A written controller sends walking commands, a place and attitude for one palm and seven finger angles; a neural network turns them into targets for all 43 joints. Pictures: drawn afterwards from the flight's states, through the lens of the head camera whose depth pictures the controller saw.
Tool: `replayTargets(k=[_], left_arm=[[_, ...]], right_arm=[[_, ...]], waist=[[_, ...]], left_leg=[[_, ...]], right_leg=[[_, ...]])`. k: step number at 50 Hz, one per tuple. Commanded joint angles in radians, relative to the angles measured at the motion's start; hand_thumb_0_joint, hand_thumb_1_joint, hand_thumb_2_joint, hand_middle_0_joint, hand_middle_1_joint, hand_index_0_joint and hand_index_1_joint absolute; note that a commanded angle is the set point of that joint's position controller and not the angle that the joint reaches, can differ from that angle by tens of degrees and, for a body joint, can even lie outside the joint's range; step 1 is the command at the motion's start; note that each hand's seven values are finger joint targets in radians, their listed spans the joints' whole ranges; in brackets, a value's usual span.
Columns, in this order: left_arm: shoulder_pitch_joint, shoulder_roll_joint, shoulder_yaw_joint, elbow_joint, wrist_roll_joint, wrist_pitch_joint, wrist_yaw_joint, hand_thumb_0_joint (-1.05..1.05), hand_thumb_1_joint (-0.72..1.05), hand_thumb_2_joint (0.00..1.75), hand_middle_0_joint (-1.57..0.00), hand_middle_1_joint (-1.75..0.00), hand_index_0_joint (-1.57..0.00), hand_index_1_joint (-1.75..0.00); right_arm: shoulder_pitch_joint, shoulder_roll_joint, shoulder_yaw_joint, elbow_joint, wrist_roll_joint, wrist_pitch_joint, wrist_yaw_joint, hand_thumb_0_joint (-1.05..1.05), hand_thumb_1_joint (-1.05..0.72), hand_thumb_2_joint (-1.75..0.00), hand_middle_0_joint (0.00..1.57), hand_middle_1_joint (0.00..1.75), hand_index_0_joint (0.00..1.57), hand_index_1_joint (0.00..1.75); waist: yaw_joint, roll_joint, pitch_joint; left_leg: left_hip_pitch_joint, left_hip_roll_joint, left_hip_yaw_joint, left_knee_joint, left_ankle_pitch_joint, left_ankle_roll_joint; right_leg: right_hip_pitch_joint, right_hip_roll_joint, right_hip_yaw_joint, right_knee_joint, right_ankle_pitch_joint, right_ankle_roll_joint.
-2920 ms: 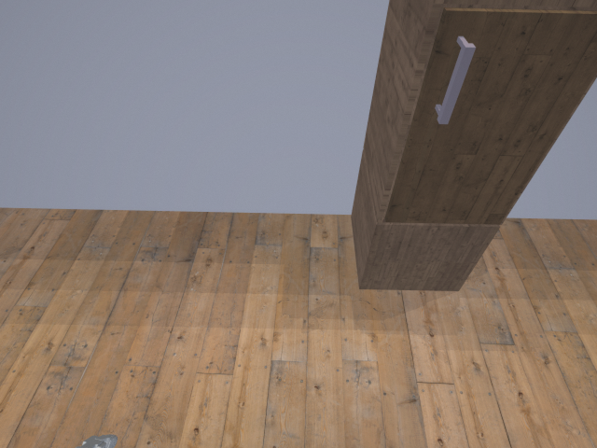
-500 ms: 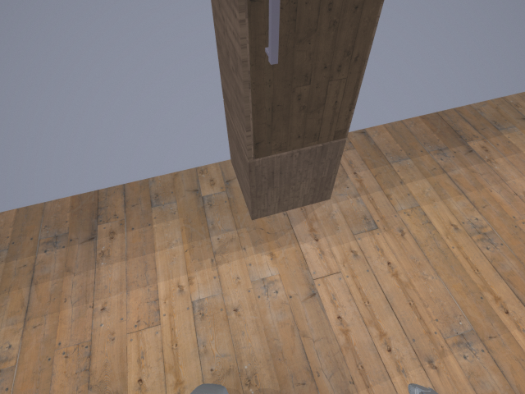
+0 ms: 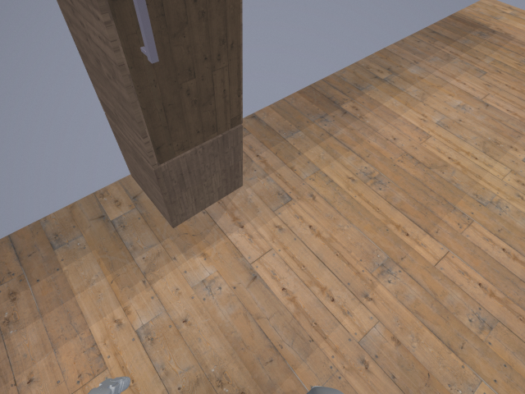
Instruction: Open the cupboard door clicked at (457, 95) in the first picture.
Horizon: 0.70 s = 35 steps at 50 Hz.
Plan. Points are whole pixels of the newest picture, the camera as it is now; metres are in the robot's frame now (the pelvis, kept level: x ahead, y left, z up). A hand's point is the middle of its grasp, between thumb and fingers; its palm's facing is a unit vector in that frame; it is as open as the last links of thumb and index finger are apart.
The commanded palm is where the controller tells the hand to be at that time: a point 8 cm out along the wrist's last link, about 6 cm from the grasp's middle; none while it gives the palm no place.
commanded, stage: walk to a spot facing it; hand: left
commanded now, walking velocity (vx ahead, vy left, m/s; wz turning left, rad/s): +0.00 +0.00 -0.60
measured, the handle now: (141, 23) +0.84 +0.32 +0.12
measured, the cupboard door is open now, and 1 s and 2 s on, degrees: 0 0 0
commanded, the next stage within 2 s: none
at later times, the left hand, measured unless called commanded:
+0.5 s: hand (156, 381) +0.16 +0.19 -0.18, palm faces -0.26 -0.95 -0.19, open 7.4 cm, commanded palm none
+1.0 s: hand (218, 346) +0.22 +0.09 -0.16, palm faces -0.53 -0.82 -0.21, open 7.4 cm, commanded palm none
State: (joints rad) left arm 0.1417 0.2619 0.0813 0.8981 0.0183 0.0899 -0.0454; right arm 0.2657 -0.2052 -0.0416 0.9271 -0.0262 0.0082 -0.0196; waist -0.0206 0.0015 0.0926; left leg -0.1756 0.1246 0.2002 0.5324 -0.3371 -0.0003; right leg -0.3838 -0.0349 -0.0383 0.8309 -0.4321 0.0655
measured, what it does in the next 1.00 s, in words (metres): steps on the spot, turning right: right foot, then left foot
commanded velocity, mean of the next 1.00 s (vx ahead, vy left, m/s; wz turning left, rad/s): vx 0.13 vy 0.00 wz -0.59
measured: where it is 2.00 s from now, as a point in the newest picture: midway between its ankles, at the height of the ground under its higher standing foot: (325, 360)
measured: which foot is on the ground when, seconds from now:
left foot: down 0.00-0.08, up 0.10-0.40, down 0.42-0.88, up 0.90-1.00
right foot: up 0.00-0.06, down 0.08-0.42, up 0.44-0.86, down 0.88-1.00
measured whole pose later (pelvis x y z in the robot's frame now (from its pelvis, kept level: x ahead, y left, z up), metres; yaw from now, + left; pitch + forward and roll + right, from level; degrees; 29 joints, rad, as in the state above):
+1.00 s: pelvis +0.04 -0.02 -0.01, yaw -36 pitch -1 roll -2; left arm 0.23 0.19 0.06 0.92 0.02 -0.01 -0.02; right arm 0.31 -0.25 -0.07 1.01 -0.03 0.05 0.01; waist -0.01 0.05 0.02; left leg -0.43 0.17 0.11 1.10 -0.43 -0.06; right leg -0.20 0.00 -0.09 0.54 -0.33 -0.02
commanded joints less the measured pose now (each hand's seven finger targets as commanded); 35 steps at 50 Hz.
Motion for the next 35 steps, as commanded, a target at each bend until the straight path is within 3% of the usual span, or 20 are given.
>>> replayTargets(k=[1, 2, 3, 4, 5, 6, 8, 10, 13, 16, 18, 19, 20, 21, 22, 23, 25, 27, 31, 35], left_arm=[[-0.011, 0.063, 0.013, -0.086, 0.001, -0.056, 0.008, 0.00, 0.90, 0.90, -0.20, -0.30, -0.20, -0.30], [0.061, 0.104, 0.019, -0.066, 0.004, -0.071, 0.014, 0.00, 0.90, 0.90, -0.20, -0.30, -0.20, -0.30], [0.142, 0.223, 0.039, -0.040, 0.012, -0.086, 0.033, 0.00, 0.90, 0.90, -0.20, -0.30, -0.20, -0.30], [0.176, 0.271, 0.047, -0.034, -0.004, -0.083, 0.048, 0.00, 0.90, 0.90, -0.20, -0.30, -0.20, -0.30], [0.173, 0.245, 0.050, -0.037, -0.007, -0.074, 0.061, 0.00, 0.90, 0.90, -0.20, -0.30, -0.20, -0.30], [0.111, 0.232, 0.050, -0.048, -0.002, -0.066, 0.064, 0.00, 0.90, 0.90, -0.20, -0.30, -0.20, -0.30], [-0.012, 0.178, 0.033, -0.086, 0.004, -0.060, 0.063, 0.00, 0.90, 0.90, -0.20, -0.30, -0.20, -0.30], [-0.033, 0.170, 0.029, -0.094, 0.006, -0.064, 0.060, 0.00, 0.90, 0.90, -0.20, -0.30, -0.20, -0.30], [-0.003, 0.183, 0.032, -0.084, 0.007, -0.062, 0.055, 0.00, 0.90, 0.90, -0.20, -0.30, -0.20, -0.30], [-0.016, 0.191, 0.039, -0.092, 0.010, -0.057, 0.053, 0.00, 0.90, 0.90, -0.20, -0.30, -0.20, -0.30], [-0.036, 0.183, 0.039, -0.095, 0.006, -0.053, 0.054, 0.00, 0.90, 0.90, -0.20, -0.30, -0.20, -0.30], [-0.053, 0.169, 0.038, -0.098, 0.002, -0.049, 0.055, 0.00, 0.90, 0.90, -0.20, -0.30, -0.20, -0.30], [-0.046, 0.118, 0.029, -0.114, -0.006, -0.041, 0.050, 0.00, 0.90, 0.90, -0.20, -0.30, -0.20, -0.30], [0.004, 0.053, 0.018, -0.133, -0.014, -0.035, 0.037, 0.00, 0.90, 0.90, -0.20, -0.30, -0.20, -0.30], [-0.012, 0.075, 0.025, -0.126, 0.004, -0.033, 0.037, 0.00, 0.90, 0.90, -0.20, -0.30, -0.20, -0.30], [-0.024, 0.098, 0.038, -0.109, 0.013, -0.034, 0.030, 0.00, 0.90, 0.90, -0.20, -0.30, -0.20, -0.30], [0.014, 0.083, 0.042, -0.087, 0.014, -0.037, 0.013, 0.00, 0.90, 0.90, -0.20, -0.30, -0.20, -0.30], [0.030, 0.053, 0.033, -0.075, 0.007, -0.032, 0.008, 0.00, 0.90, 0.90, -0.20, -0.30, -0.20, -0.30], [-0.008, 0.025, 0.024, -0.085, 0.003, -0.030, 0.006, 0.00, 0.90, 0.90, -0.20, -0.30, -0.20, -0.30], [-0.084, 0.013, 0.017, -0.104, 0.010, -0.037, -0.009, 0.00, 0.90, 0.90, -0.20, -0.30, -0.20, -0.30]], right_arm=[[0.025, -0.233, -0.066, -0.048, 0.001, -0.017, -0.007, 0.00, -0.90, -0.90, 0.20, 0.30, 0.20, 0.30], [0.036, -0.221, -0.062, -0.049, 0.009, -0.015, -0.001, 0.00, -0.90, -0.90, 0.20, 0.30, 0.20, 0.30], [0.043, -0.148, -0.043, -0.079, 0.015, -0.010, 0.008, 0.00, -0.90, -0.90, 0.20, 0.30, 0.20, 0.30], [-0.013, -0.119, -0.032, -0.122, 0.011, 0.002, 0.001, 0.00, -0.90, -0.90, 0.20, 0.30, 0.20, 0.30], [-0.058, -0.127, -0.031, -0.120, 0.015, 0.013, -0.012, 0.00, -0.90, -0.90, 0.20, 0.30, 0.20, 0.30], [-0.086, -0.125, -0.032, -0.119, 0.015, 0.018, -0.013, 0.00, -0.90, -0.90, 0.20, 0.30, 0.20, 0.30], [-0.052, -0.129, -0.037, -0.088, 0.006, 0.024, -0.005, 0.00, -0.90, -0.90, 0.20, 0.30, 0.20, 0.30], [-0.011, -0.117, -0.035, -0.067, 0.005, 0.023, -0.001, 0.00, -0.90, -0.90, 0.20, 0.30, 0.20, 0.30], [-0.036, -0.116, -0.035, -0.080, 0.009, 0.019, -0.003, 0.00, -0.90, -0.90, 0.20, 0.30, 0.20, 0.30], [-0.018, -0.109, -0.033, -0.089, 0.015, 0.009, -0.005, 0.00, -0.90, -0.90, 0.20, 0.30, 0.20, 0.30], [0.027, -0.110, -0.033, -0.082, 0.020, 0.000, -0.011, 0.00, -0.90, -0.90, 0.20, 0.30, 0.20, 0.30], [0.080, -0.114, -0.035, -0.069, 0.021, -0.006, -0.015, 0.00, -0.90, -0.90, 0.20, 0.30, 0.20, 0.30], [0.115, -0.161, -0.040, -0.061, 0.016, -0.018, -0.020, 0.00, -0.90, -0.90, 0.20, 0.30, 0.20, 0.30], [0.088, -0.267, -0.056, -0.081, 0.003, -0.020, -0.018, 0.00, -0.90, -0.90, 0.20, 0.30, 0.20, 0.30], [0.066, -0.277, -0.056, -0.084, 0.001, -0.020, -0.021, 0.00, -0.90, -0.90, 0.20, 0.30, 0.20, 0.30], [0.018, -0.228, -0.045, -0.093, -0.001, -0.025, -0.023, 0.00, -0.90, -0.90, 0.20, 0.30, 0.20, 0.30], [-0.072, -0.179, -0.031, -0.114, -0.002, -0.031, -0.022, 0.00, -0.90, -0.90, 0.20, 0.30, 0.20, 0.30], [-0.054, -0.162, -0.033, -0.104, 0.001, -0.032, -0.023, 0.00, -0.90, -0.90, 0.20, 0.30, 0.20, 0.30], [0.026, -0.168, -0.048, -0.067, 0.000, -0.027, -0.018, 0.00, -0.90, -0.90, 0.20, 0.30, 0.20, 0.30], [0.070, -0.183, -0.058, -0.031, -0.006, -0.029, -0.008, 0.00, -0.90, -0.90, 0.20, 0.30, 0.20, 0.30]], waist=[[0.008, 0.183, -0.135], [0.044, 0.096, -0.178], [0.076, -0.199, -0.222], [0.091, -0.270, -0.227], [0.100, -0.198, -0.209], [0.084, -0.240, -0.146], [0.021, -0.169, -0.089], [0.005, -0.157, -0.114], [0.021, -0.151, -0.108], [0.013, -0.184, -0.127], [-0.009, -0.189, -0.143], [-0.040, -0.156, -0.152], [-0.050, 0.002, -0.164], [-0.022, 0.328, -0.142], [-0.036, 0.326, -0.117], [-0.016, 0.225, -0.068], [0.029, 0.134, -0.054], [0.021, 0.150, -0.086], [-0.018, 0.139, -0.117], [-0.055, 0.174, -0.075]], left_leg=[[0.072, 0.209, -0.095, 0.006, 0.577, 0.069], [-0.018, 0.182, -0.038, 0.164, 0.512, 0.010], [-0.311, 0.081, 0.021, 0.390, 0.065, -0.059], [-0.436, 0.005, -0.082, 0.574, -0.300, -0.084], [-0.429, 0.015, -0.177, 0.617, -0.256, -0.071], [-0.444, 0.023, -0.186, 0.637, -0.233, -0.073], [-0.384, 0.021, -0.175, 0.601, -0.115, -0.083], [-0.324, -0.003, -0.145, 0.525, -0.076, -0.090], [-0.285, -0.032, -0.135, 0.410, -0.073, -0.090], [-0.221, -0.056, -0.123, 0.280, -0.072, -0.081], [-0.132, -0.075, -0.113, 0.117, -0.020, -0.074], [-0.023, -0.065, -0.118, -0.020, 0.071, -0.068], [0.077, 0.028, -0.227, -0.169, 0.089, -0.033], [0.125, 0.291, -0.500, -0.282, 0.131, 0.061], [0.006, 0.387, -0.573, -0.316, 0.079, 0.120], [-0.080, 0.331, -0.513, -0.323, 0.056, 0.119], [-0.076, 0.243, -0.323, -0.279, 0.138, 0.105], [0.013, 0.199, -0.204, -0.235, 0.283, 0.101], [0.138, 0.237, -0.145, -0.206, 0.379, 0.129], [0.102, 0.284, -0.140, -0.274, 0.039, 0.122]], right_leg=[[0.121, 0.031, -0.058, -0.291, 0.131, -0.042], [0.298, -0.004, -0.020, -0.428, 0.284, -0.066], [0.533, -0.250, 0.279, -0.460, 0.614, -0.154], [0.486, -0.403, 0.436, -0.431, 0.970, -0.251], [0.404, -0.347, 0.384, -0.436, 0.845, -0.284], [0.317, -0.316, 0.405, -0.468, 0.651, -0.289], [0.196, -0.225, 0.286, -0.479, 0.501, -0.245], [0.173, -0.181, 0.247, -0.462, 0.530, -0.227], [0.145, -0.174, 0.309, -0.458, 0.498, -0.240], [0.138, -0.163, 0.350, -0.438, 0.489, -0.236], [0.120, -0.141, 0.369, -0.387, 0.537, -0.209], [0.063, -0.121, 0.358, -0.333, 0.494, -0.173], [-0.038, -0.021, 0.291, -0.215, 0.348, -0.118], [-0.221, 0.118, 0.131, 0.024, -0.064, -0.046], [-0.210, 0.078, 0.120, 0.246, -0.157, -0.025], [-0.193, 0.052, 0.137, 0.343, -0.097, -0.021], [-0.194, 0.021, 0.093, 0.427, 0.014, -0.011], [-0.197, 0.011, 0.059, 0.396, 0.050, 0.004], [-0.194, -0.018, 0.008, 0.244, 0.012, 0.015], [-0.141, -0.036, -0.038, 0.039, -0.020, -0.003]])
